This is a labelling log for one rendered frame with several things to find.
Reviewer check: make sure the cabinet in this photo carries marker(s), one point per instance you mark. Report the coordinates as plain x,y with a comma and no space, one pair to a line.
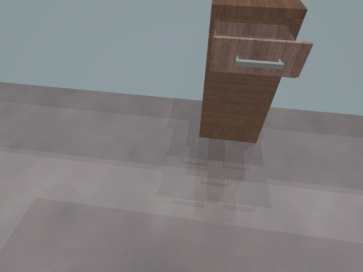
234,106

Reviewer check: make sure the handle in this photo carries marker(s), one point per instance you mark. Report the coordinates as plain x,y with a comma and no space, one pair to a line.
260,64

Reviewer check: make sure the drawer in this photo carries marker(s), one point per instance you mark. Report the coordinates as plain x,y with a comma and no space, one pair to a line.
260,42

